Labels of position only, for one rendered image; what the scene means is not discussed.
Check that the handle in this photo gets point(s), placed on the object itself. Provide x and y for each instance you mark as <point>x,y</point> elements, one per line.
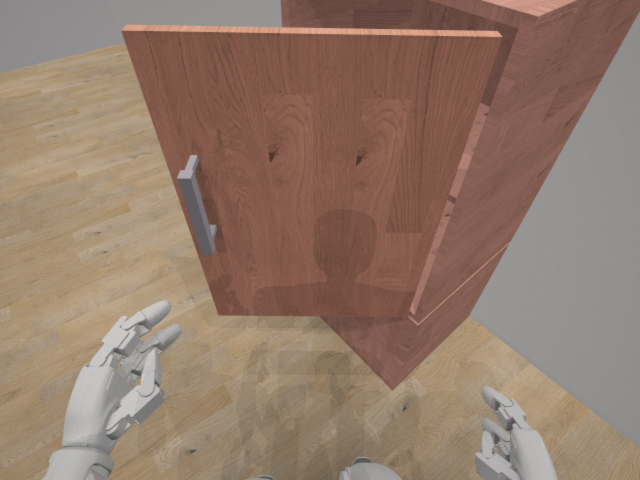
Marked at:
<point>205,234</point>

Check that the right robot hand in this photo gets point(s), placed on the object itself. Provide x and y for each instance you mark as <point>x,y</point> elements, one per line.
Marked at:
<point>522,454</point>

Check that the left robot forearm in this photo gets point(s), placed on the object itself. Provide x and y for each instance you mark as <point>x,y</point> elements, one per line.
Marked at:
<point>79,463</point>

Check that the cupboard door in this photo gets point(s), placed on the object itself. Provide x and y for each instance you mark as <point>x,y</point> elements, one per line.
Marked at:
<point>326,155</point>

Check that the robot right shin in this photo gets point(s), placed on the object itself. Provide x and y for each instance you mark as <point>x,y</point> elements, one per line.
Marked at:
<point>362,460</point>

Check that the left robot hand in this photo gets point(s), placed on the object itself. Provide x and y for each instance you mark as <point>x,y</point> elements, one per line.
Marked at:
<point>91,418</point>

